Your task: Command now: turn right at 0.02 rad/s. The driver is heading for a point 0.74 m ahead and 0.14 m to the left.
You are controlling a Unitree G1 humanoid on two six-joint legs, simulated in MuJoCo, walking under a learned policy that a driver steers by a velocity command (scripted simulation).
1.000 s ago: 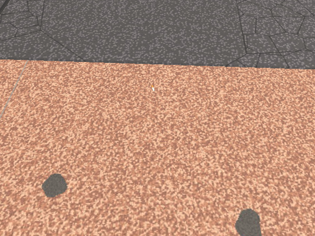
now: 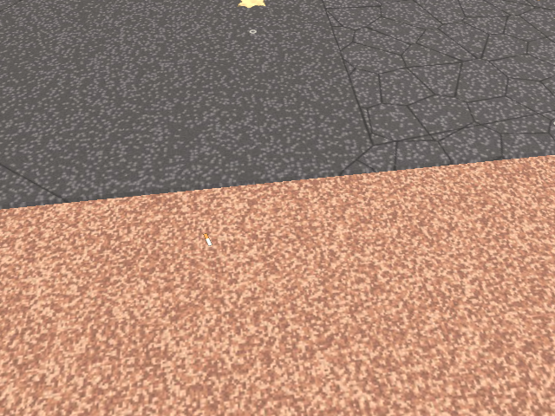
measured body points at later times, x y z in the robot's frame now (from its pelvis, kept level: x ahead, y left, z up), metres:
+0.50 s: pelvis +0.02 +0.00 +0.00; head +0.01 +0.00 +0.45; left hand +0.08 +0.27 -0.14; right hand +0.07 -0.26 -0.14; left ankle -0.01 +0.12 -0.73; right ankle +0.00 -0.11 -0.72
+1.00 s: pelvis +0.21 -0.01 -0.01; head +0.24 -0.01 +0.44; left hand +0.10 +0.24 -0.14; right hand +0.46 -0.22 -0.10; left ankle +0.40 +0.12 -0.71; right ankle +0.03 -0.12 -0.73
